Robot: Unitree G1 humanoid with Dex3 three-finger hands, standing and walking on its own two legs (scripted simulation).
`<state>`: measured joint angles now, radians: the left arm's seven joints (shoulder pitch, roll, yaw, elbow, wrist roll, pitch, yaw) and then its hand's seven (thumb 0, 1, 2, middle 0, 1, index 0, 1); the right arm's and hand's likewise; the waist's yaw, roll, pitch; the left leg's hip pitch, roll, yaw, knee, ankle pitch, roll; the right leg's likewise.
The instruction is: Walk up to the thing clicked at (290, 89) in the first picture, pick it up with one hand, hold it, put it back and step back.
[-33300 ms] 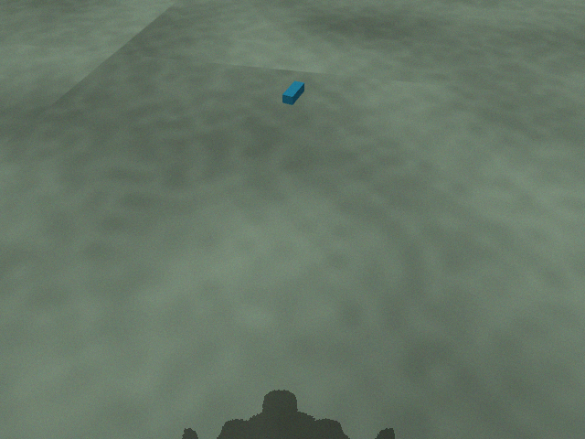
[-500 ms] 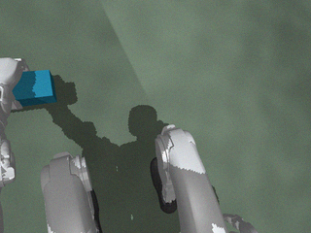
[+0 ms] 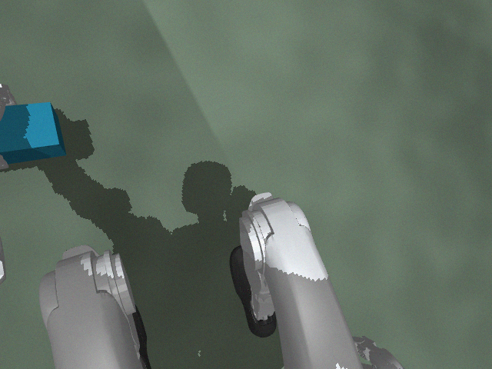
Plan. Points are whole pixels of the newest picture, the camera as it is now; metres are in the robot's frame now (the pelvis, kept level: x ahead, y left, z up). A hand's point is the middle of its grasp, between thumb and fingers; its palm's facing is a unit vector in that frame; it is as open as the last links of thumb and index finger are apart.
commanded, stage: lower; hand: left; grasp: from above
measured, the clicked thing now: out of the picture +0.51 +0.28 -0.20
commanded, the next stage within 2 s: rest in 0.28 s
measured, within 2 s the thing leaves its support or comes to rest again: rests again in 0.98 s
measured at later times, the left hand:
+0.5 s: hand (3, 144) +0.51 +0.26 -0.22, palm faces -0.47 -0.05 -0.88, open 10.0 cm
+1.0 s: hand (8, 149) +0.51 +0.27 -0.26, palm faces -0.47 -0.08 -0.88, open 9.9 cm
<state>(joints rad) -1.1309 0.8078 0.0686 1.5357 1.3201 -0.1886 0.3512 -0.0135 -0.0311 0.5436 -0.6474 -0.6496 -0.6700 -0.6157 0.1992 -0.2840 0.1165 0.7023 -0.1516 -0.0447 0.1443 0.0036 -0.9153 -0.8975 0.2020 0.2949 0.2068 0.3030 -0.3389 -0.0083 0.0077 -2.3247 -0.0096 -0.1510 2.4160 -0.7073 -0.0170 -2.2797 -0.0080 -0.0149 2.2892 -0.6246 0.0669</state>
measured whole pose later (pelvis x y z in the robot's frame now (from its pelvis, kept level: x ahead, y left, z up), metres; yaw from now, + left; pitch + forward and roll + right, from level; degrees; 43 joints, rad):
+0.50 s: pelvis +0.00 +0.01 -0.02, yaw -3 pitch +33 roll -11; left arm -1.15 0.90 0.09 1.61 1.36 -0.21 0.43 -0.01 0.02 0.46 -0.68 -0.57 -0.70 -0.53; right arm 0.19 -0.30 0.18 0.67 -0.19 -0.09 0.17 0.00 -0.91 -0.89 0.20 0.30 0.21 0.30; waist -0.39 -0.05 0.08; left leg -2.36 -0.01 -0.19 2.49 -0.72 -0.01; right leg -2.30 0.01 -0.04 2.33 -0.62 0.07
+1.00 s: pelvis +0.00 +0.01 -0.03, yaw -5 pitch +30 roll -14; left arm -1.16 1.01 0.13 1.68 1.39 -0.22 0.49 -0.01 0.07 0.40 -0.70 -0.48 -0.72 -0.44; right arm 0.17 -0.34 0.25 0.63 -0.23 -0.14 0.20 0.00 -0.90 -0.89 0.20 0.30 0.21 0.30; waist -0.43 -0.10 0.15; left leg -2.37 -0.01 -0.23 2.54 -0.73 0.01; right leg -2.28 0.02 -0.08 2.34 -0.61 0.07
